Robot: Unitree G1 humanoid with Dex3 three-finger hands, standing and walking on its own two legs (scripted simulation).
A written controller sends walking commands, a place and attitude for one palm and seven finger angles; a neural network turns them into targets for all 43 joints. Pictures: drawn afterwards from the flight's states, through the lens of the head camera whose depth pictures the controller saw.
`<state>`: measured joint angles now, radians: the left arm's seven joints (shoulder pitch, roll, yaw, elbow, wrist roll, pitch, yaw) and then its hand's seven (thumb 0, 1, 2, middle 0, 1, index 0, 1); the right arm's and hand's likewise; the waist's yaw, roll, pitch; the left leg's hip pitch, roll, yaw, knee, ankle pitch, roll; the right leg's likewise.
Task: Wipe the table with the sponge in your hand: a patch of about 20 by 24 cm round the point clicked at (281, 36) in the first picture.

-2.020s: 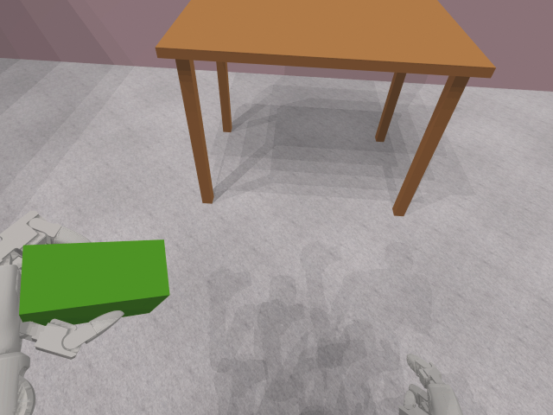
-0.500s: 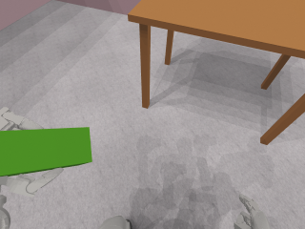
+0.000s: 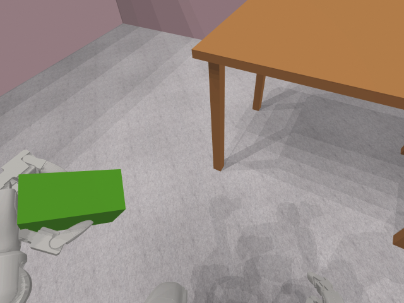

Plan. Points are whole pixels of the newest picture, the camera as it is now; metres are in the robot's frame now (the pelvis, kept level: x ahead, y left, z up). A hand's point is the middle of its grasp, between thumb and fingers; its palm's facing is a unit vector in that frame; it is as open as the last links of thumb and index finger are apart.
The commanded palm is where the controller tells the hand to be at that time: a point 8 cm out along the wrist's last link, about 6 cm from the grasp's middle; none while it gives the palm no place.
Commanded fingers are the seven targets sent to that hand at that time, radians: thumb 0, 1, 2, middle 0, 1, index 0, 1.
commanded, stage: walk to a spot facing it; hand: left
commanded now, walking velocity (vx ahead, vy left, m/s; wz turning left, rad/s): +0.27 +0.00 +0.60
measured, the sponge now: (88, 200) +0.23 +0.19 +0.15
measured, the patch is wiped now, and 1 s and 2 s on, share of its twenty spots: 0.00 0.00 0.00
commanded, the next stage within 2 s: none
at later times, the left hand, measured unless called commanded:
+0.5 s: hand (42, 157) +0.28 +0.26 +0.20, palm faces +0.51 -0.73 -0.46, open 10.2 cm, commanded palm +0.20 +0.30 +0.19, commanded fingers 0.00 0.10 1.30 -1.20 -1.60 -1.20 -1.60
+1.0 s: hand (41, 222) +0.17 +0.21 +0.20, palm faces +0.74 -0.51 -0.43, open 10.2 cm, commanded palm +0.09 +0.23 +0.19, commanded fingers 0.00 0.10 1.30 -1.20 -1.60 -1.20 -1.60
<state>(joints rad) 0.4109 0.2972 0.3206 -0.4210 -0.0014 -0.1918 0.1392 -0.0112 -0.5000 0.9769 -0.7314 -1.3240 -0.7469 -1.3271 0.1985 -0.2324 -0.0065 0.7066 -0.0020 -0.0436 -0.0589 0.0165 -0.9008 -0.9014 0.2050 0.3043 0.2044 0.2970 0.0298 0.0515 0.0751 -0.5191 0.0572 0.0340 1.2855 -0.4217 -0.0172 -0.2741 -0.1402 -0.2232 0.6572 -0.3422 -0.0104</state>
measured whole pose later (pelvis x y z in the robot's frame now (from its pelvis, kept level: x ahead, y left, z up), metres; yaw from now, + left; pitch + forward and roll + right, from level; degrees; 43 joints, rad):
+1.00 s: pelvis +0.10 -0.10 +0.01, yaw +31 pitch +0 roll +2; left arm 0.49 0.40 0.36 -0.61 -0.04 -0.17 0.17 -0.01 -0.50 0.98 -0.73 -1.33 -0.75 -1.33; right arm 0.18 -0.27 -0.05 0.56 -0.01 -0.04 -0.10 0.02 -0.91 -0.90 0.20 0.30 0.20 0.30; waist -0.02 -0.03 0.05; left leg -0.34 0.07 0.09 0.79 -0.46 -0.05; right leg -0.30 -0.15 -0.30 0.55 -0.23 -0.05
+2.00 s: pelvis +0.07 -0.09 +0.01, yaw +60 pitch -1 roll -1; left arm 0.43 0.41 0.39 -0.57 -0.02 -0.20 0.17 -0.01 -0.50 0.98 -0.72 -1.34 -0.74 -1.34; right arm 0.18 -0.11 0.02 0.59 0.01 -0.08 -0.03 0.01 -0.90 -0.90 0.20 0.30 0.20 0.30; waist -0.01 -0.04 0.08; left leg -0.26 0.07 0.10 0.55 -0.28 0.01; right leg -0.55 -0.10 -0.10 1.21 -0.45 0.04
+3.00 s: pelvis +0.22 +0.06 -0.01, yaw +61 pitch -1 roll +1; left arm 0.43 0.40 0.39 -0.52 -0.03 -0.21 0.13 -0.01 -0.50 0.99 -0.72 -1.34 -0.74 -1.34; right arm 0.14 -0.10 0.06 0.56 0.00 -0.10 -0.01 0.01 -0.90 -0.90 0.21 0.30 0.21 0.30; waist 0.07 0.06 0.09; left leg -0.27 0.20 0.22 0.65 -0.32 -0.08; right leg -0.36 -0.02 -0.14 0.64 -0.25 0.01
